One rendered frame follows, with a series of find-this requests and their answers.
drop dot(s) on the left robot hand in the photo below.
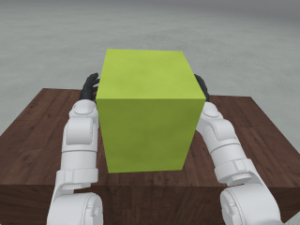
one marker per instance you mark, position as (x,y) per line
(88,89)

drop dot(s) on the carton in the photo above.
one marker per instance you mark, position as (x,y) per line
(149,104)

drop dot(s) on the robot right upper arm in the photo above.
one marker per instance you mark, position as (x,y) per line
(249,204)

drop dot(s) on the robot right forearm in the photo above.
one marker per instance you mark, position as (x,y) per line
(232,167)

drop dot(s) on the pedestal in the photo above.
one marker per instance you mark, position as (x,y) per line
(31,155)

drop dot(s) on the robot left forearm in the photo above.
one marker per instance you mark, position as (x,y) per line
(79,150)

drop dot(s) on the right robot hand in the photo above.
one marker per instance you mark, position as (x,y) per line
(203,87)

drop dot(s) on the robot left upper arm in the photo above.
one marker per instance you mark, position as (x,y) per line
(76,209)

